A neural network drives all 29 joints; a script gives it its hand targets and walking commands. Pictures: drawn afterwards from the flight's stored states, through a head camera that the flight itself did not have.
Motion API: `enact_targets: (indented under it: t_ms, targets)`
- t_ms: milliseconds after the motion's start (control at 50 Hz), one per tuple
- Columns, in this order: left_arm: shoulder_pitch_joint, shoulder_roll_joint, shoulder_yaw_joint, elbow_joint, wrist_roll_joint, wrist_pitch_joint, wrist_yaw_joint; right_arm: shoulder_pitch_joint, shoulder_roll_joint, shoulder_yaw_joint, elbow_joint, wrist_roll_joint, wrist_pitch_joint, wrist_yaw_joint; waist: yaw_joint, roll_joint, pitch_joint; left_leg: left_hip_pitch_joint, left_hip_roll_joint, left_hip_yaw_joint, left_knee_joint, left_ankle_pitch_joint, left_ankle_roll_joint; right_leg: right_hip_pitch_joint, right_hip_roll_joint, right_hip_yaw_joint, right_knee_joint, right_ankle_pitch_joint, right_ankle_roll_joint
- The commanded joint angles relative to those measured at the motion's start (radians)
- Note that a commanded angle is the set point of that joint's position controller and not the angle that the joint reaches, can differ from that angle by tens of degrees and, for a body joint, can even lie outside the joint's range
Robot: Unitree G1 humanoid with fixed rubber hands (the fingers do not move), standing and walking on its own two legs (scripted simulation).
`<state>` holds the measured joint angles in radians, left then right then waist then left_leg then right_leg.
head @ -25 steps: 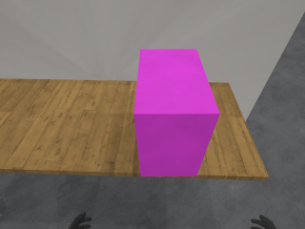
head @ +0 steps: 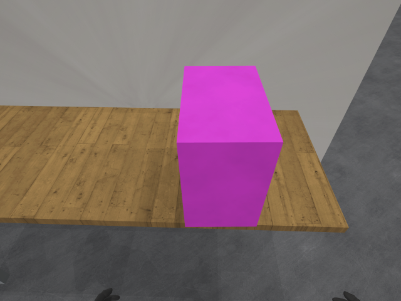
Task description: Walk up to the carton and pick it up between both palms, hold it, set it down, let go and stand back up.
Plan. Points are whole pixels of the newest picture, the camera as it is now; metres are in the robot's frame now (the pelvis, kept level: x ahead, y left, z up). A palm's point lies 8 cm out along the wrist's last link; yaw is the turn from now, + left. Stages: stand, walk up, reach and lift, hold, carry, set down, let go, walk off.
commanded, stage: stand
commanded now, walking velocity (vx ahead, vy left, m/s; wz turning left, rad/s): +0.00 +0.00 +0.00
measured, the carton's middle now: (220, 145) +0.46 -0.02 +0.05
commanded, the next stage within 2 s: none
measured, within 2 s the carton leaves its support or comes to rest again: neither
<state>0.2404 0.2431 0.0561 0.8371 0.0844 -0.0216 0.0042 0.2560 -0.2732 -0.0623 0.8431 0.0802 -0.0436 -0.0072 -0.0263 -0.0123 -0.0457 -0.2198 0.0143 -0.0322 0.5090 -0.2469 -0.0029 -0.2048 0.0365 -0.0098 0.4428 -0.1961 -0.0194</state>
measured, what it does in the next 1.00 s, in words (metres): stands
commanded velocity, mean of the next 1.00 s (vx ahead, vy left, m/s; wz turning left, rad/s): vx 0.00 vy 0.00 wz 0.00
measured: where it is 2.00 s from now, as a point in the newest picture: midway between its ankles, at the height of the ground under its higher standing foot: outside the picture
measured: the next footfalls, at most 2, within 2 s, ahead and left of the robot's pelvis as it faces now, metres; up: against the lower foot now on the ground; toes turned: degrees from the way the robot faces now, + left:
none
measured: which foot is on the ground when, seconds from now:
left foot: down 0.00-1.00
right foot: down 0.00-1.00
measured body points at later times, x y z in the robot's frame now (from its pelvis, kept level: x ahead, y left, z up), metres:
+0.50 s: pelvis +0.00 +0.00 +0.00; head -0.04 +0.01 +0.45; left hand +0.11 +0.26 -0.13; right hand +0.08 -0.29 -0.11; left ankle +0.02 +0.12 -0.74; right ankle +0.03 -0.11 -0.74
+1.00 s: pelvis +0.00 +0.00 +0.00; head -0.03 +0.01 +0.45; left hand +0.10 +0.26 -0.13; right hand +0.08 -0.29 -0.11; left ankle +0.02 +0.12 -0.74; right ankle +0.03 -0.11 -0.74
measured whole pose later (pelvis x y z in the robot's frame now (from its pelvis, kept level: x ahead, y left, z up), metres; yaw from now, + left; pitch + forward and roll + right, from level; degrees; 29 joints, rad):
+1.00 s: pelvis +0.00 +0.00 +0.00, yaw +0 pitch -3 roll -1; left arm 0.24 0.24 0.06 0.88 0.08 -0.02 0.00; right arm 0.26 -0.27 -0.06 0.89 0.08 -0.04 -0.01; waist -0.03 -0.01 -0.03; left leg -0.22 0.01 -0.03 0.51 -0.24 0.00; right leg -0.20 0.04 -0.01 0.44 -0.19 -0.02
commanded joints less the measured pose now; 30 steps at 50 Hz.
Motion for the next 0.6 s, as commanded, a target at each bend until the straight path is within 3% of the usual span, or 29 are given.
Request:
enact_targets:
  t_ms: [0,580]
  targets:
    - [-0.061,0.253,0.028,-0.003,-0.082,-0.048,-0.006,-0.091,-0.241,-0.019,-0.025,-0.135,-0.022,-0.006,0.031,0.066,0.075,-0.027,0.105,-0.125,-0.171,0.021,0.065,0.017,-0.143,0.145,-0.129,-0.02,-0.04]
    - [-0.067,0.249,0.02,0.034,-0.088,-0.042,-0.003,-0.104,-0.24,-0.011,0.015,-0.129,-0.021,-0.009,0.034,0.082,0.094,-0.031,0.11,-0.126,-0.192,0.048,0.055,0.028,-0.149,0.145,-0.136,0.011,-0.038]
